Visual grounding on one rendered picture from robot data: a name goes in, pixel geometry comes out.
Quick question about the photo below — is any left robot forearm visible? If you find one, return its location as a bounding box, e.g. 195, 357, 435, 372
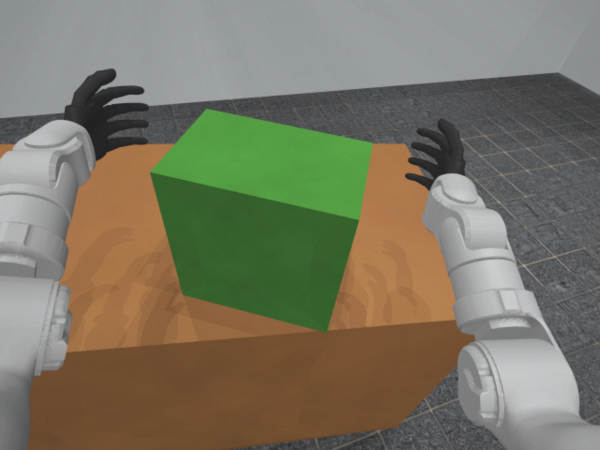
0, 120, 96, 281

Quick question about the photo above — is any right robot upper arm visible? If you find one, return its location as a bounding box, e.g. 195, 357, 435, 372
457, 338, 600, 450

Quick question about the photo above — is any right robot hand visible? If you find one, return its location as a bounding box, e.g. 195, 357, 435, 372
405, 118, 466, 191

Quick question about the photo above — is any right robot forearm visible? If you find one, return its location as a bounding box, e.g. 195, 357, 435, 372
422, 173, 579, 411

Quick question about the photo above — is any carton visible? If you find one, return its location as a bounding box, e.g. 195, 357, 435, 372
150, 109, 373, 333

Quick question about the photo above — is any left robot upper arm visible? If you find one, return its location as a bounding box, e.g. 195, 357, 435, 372
0, 276, 72, 450

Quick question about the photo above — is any left robot hand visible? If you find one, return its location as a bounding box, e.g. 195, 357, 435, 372
64, 68, 149, 161

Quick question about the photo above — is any pedestal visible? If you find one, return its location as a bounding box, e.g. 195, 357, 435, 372
0, 143, 475, 450

